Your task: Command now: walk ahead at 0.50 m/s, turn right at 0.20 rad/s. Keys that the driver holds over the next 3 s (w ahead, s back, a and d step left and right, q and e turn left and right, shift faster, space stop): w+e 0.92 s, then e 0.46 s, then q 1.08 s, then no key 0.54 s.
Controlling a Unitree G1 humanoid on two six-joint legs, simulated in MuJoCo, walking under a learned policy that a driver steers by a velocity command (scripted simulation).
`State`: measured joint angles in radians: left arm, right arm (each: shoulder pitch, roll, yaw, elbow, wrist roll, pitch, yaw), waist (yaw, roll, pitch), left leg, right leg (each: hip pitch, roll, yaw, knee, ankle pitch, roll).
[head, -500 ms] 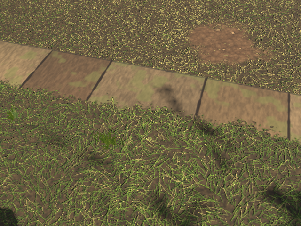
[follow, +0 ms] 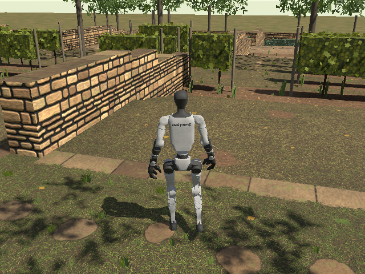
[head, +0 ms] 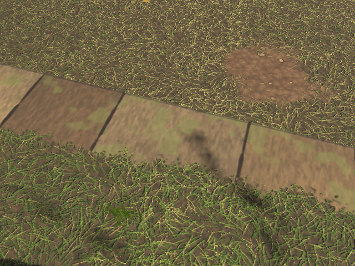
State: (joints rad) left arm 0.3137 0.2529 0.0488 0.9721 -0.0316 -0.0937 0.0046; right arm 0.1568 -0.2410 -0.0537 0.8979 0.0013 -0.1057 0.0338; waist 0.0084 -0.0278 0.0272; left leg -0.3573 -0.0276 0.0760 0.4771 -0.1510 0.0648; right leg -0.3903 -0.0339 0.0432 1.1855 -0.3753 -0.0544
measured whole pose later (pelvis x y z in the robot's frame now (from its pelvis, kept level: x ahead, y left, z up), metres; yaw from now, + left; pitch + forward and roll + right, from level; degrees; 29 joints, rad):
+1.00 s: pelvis +0.55 -0.12 -0.01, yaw -32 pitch +3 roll +1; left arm 0.36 0.29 0.08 0.77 -0.02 -0.03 0.02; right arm 0.03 -0.26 -0.05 0.73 -0.02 -0.13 0.01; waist 0.06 -0.02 0.01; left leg -0.46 -0.03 0.00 0.53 -0.12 0.02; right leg -0.25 0.10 0.20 0.93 -0.53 -0.03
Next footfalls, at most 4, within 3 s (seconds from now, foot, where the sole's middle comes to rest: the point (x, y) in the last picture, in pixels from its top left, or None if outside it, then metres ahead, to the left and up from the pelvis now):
0.46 right None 0.39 -0.17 -0.77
0.94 left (204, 204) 0.72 -0.09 -0.77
1.42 right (271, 228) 0.62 -0.35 -0.77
1.84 left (216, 201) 0.74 -0.14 -0.77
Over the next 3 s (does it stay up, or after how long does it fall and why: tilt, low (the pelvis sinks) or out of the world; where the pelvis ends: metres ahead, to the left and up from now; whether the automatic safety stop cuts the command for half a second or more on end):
stays up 0.66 -0.18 0.00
